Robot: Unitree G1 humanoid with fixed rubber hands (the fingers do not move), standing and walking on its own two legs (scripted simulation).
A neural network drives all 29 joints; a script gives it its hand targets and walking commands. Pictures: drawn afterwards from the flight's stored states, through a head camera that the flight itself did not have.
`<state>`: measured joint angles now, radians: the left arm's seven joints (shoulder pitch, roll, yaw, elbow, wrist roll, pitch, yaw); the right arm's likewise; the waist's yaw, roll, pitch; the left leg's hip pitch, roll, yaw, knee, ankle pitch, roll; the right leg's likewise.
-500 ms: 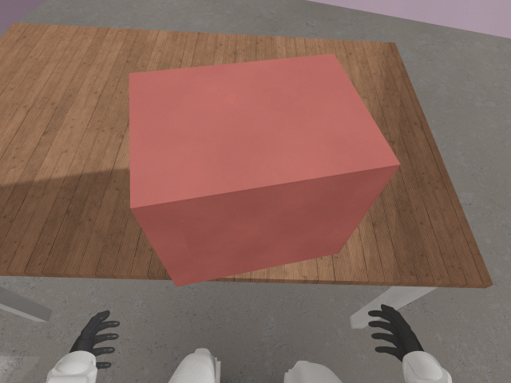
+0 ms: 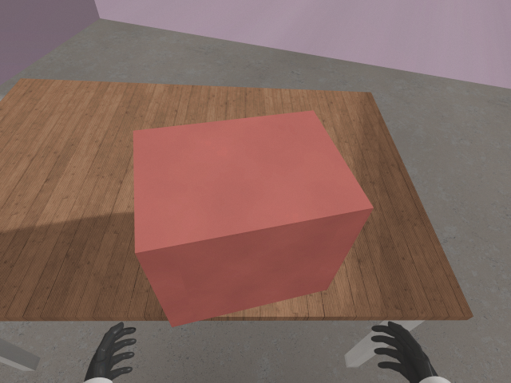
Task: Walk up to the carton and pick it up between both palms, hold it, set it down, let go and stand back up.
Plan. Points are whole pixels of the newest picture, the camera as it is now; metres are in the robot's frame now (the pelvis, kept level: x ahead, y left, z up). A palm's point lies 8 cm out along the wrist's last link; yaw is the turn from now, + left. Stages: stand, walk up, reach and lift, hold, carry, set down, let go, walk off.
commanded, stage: reach and lift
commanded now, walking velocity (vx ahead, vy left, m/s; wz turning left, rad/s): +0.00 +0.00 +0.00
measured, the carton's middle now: (241, 219) +0.40 +0.04 +0.00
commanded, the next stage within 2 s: none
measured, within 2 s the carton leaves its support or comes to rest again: neither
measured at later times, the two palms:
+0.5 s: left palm out of the picture +0.14 +0.24 -0.06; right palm (443, 382) +0.15 -0.27 -0.05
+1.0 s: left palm out of the picture +0.14 +0.24 -0.04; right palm (432, 369) +0.17 -0.26 -0.05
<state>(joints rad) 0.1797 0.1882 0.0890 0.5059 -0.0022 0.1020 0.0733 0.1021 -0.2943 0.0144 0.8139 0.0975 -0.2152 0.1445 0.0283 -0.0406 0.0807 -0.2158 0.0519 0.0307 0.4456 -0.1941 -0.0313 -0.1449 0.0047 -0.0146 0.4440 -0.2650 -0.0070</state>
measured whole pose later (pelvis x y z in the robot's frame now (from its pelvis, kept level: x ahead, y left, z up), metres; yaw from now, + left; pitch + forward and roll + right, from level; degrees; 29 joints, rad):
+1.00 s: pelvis +0.00 -0.01 +0.00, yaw +0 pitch -1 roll +0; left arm 0.33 0.19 0.02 0.46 -0.14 -0.38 0.10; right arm 0.22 -0.38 0.14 0.76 0.44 -0.55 0.22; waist 0.05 -0.01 0.03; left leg -0.26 0.05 0.02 0.49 -0.22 -0.04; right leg -0.20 0.01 -0.01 0.52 -0.30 -0.02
